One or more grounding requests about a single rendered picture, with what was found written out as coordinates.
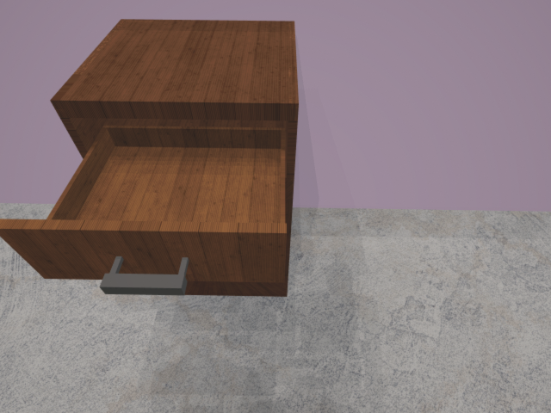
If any drawer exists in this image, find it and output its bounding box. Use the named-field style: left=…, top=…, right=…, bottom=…
left=0, top=126, right=287, bottom=283

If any handle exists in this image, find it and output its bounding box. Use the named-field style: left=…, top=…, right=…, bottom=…
left=99, top=256, right=189, bottom=295

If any cabinet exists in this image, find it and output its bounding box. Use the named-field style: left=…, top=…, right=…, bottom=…
left=50, top=19, right=299, bottom=297

